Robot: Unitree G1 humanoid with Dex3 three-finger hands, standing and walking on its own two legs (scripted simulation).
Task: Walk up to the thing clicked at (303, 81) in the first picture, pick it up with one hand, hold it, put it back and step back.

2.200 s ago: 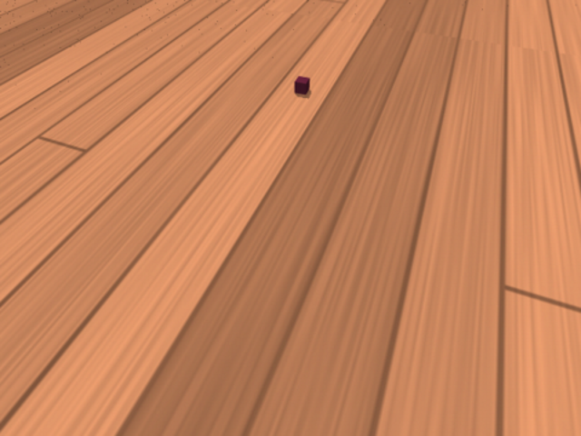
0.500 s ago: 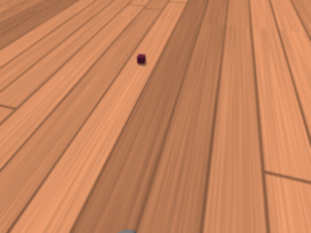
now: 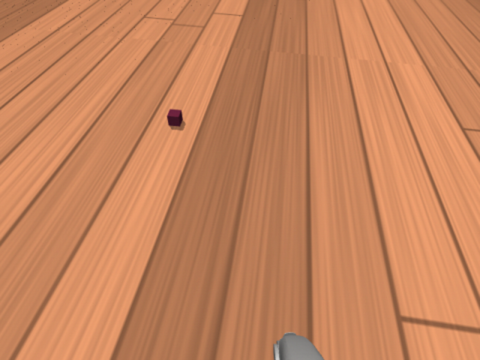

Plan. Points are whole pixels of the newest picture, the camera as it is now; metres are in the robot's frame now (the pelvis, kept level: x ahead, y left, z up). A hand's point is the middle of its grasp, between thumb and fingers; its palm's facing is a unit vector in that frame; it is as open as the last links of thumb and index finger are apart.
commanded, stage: walk up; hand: left
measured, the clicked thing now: (175, 117) +1.71 +0.38 -0.74
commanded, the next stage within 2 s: none
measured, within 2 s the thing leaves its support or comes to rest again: neither
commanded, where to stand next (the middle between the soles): +1.32 +0.11 m, yaw +4 degrees
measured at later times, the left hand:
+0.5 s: hand (137, 269) +0.33 +0.22 -0.13, palm faces +0.05 -0.92 -0.39, open 7.4 cm
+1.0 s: hand (138, 174) +0.62 +0.28 -0.14, palm faces +0.02 -0.94 -0.35, open 7.4 cm
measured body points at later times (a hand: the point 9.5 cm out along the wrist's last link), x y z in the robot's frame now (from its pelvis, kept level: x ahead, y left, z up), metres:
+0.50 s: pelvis +0.30 -0.05 +0.00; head +0.31 -0.08 +0.45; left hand +0.33 +0.27 -0.10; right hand +0.43 -0.36 -0.12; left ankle +0.39 +0.11 -0.69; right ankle +0.27 -0.17 -0.74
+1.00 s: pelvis +0.55 +0.00 +0.00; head +0.56 +0.01 +0.45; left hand +0.62 +0.32 -0.11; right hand +0.62 -0.32 -0.11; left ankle +0.51 +0.09 -0.74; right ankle +0.69 -0.16 -0.69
